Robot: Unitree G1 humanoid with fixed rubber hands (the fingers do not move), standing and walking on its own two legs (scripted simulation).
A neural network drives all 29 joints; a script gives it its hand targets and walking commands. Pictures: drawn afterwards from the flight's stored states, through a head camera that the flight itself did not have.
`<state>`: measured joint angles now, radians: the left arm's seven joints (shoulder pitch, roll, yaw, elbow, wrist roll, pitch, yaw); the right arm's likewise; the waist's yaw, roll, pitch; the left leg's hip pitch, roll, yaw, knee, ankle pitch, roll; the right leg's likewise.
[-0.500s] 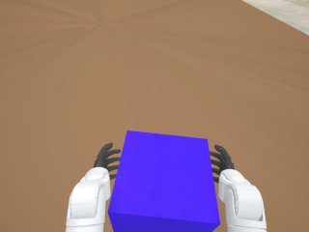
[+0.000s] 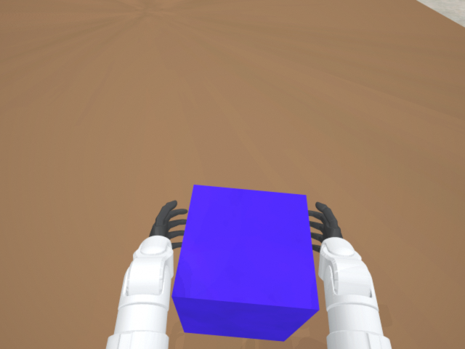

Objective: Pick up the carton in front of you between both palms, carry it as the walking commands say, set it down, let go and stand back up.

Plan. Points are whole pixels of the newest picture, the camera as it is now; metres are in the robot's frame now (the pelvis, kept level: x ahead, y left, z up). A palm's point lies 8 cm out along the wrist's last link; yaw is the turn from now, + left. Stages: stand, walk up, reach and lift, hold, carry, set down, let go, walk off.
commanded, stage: carry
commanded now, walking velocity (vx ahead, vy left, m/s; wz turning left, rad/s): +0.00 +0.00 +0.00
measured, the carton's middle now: (241, 267) +0.30 +0.00 -0.05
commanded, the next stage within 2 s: hold in 0.12 s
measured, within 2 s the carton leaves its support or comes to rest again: neither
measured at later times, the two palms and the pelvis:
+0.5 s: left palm (158, 258) +0.26 +0.14 +0.05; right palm (341, 258) +0.27 -0.16 +0.05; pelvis -0.03 -0.01 +0.01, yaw +0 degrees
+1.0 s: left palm (154, 253) +0.27 +0.15 +0.06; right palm (340, 265) +0.25 -0.15 +0.06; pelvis -0.04 +0.02 +0.00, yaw -3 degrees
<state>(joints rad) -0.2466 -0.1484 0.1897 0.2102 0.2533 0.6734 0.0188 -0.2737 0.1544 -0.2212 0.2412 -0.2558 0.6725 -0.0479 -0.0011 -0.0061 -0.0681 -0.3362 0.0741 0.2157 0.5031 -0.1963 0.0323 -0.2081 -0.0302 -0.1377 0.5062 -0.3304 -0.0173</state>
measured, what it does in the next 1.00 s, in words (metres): stands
